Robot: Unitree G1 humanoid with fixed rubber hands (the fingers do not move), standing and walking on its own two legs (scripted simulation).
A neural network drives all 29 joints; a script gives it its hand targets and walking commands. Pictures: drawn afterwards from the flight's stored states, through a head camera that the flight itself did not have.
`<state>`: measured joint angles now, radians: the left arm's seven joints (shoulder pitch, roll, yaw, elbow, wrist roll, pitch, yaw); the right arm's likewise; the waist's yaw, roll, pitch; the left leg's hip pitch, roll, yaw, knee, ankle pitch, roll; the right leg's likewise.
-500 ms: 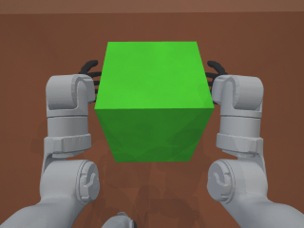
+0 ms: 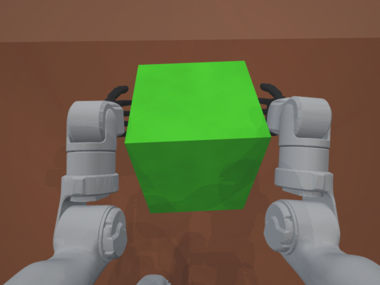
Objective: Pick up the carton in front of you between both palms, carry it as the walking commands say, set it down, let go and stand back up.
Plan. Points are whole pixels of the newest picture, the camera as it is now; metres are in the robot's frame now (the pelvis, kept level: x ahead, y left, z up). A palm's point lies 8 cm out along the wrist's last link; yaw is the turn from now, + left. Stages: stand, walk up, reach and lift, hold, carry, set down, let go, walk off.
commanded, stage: carry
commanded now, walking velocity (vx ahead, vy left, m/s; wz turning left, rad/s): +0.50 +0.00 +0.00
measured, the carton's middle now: (194, 142) +0.39 +0.02 +0.09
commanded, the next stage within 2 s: none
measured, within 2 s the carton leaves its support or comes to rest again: neither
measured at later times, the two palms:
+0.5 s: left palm (159, 7) +0.72 +0.14 +0.22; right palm (277, 23) +0.68 -0.16 +0.22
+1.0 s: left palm out of the picture +1.03 +0.18 +0.28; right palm out of the picture +1.04 -0.12 +0.29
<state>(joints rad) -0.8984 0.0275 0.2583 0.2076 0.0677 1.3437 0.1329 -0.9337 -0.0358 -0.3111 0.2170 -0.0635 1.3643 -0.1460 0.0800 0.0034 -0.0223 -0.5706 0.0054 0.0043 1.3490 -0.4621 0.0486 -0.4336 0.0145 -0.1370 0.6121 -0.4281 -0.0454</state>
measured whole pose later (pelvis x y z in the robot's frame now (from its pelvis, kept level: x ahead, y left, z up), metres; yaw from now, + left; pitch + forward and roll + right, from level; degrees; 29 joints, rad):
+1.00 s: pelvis +0.65 +0.01 +0.09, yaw +0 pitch +4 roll +2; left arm -0.94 0.06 0.28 0.27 0.03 1.33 0.15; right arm -0.97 -0.02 -0.33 0.25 -0.10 1.36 -0.14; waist 0.06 -0.04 -0.07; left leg -0.67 0.00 0.14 0.77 -0.37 0.09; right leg -0.12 -0.06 -0.11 0.50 -0.60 0.01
